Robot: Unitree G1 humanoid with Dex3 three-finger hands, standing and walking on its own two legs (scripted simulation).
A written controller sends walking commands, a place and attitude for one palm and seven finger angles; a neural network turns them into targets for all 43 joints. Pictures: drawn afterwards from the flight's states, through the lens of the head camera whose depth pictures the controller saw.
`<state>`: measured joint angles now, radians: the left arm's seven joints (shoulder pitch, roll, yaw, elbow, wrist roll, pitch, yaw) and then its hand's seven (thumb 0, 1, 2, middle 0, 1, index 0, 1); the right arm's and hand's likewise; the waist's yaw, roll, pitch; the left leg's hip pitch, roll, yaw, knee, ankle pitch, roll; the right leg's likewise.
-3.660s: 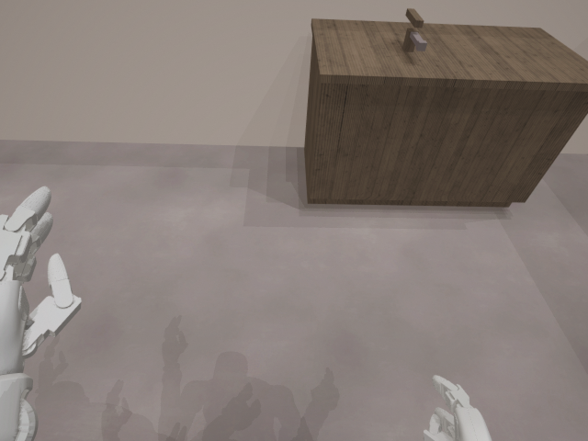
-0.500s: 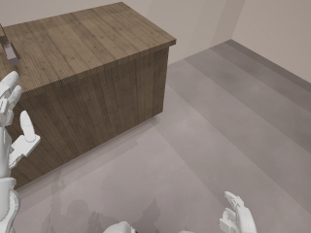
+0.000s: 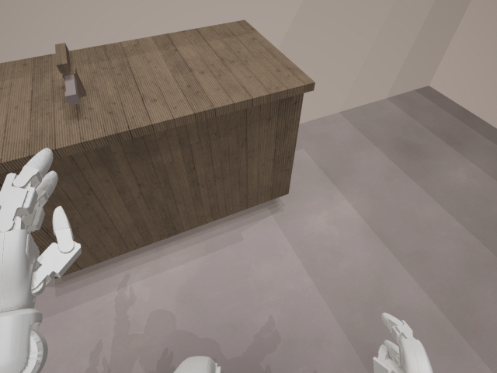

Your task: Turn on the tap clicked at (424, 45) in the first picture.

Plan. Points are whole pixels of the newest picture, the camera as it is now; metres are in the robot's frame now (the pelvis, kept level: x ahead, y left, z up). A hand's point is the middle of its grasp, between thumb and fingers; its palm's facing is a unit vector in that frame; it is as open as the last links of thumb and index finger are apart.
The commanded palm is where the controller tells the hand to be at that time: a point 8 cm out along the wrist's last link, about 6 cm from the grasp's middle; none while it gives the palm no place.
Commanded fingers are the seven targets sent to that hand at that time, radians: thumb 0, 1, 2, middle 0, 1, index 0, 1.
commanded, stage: take the last steps up to it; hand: left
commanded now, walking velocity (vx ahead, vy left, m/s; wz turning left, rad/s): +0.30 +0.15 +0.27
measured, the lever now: (72, 97) +0.76 +0.52 +0.02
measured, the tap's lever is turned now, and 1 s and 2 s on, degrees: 0 0 0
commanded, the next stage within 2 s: none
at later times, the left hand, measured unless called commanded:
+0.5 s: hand out of the picture +0.17 +0.29 +0.20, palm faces +0.52 -0.77 -0.37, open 7.4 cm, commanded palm +0.11 +0.32 +0.18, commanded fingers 0.00 0.90 0.90 -0.20 -0.30 -0.20 -0.30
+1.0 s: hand out of the picture +0.25 +0.32 +0.19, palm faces +0.50 -0.75 -0.44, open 7.4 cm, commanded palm +0.20 +0.36 +0.18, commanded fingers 0.00 0.90 0.90 -0.20 -0.30 -0.20 -0.30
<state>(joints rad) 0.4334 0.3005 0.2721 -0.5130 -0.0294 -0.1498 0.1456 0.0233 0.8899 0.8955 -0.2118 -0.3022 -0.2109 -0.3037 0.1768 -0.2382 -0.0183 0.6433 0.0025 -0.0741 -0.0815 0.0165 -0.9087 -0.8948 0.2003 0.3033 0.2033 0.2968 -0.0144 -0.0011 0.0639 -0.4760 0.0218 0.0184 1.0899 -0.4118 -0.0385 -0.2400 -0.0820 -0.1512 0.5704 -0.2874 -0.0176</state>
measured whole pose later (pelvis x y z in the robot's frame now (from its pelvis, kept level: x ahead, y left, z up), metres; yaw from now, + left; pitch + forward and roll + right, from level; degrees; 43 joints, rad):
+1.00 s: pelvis +0.07 +0.06 +0.00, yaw +7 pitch +0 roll +0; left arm 0.51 0.40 0.40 -0.57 -0.03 -0.26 0.18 0.02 0.89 0.89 -0.22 -0.30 -0.22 -0.30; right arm 0.25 -0.27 -0.07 0.61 0.00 -0.07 -0.08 0.02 -0.91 -0.90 0.20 0.30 0.20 0.30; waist -0.01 -0.02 0.04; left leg -0.32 0.07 0.14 0.53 -0.21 0.00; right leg -0.17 -0.09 -0.14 0.57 -0.38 0.03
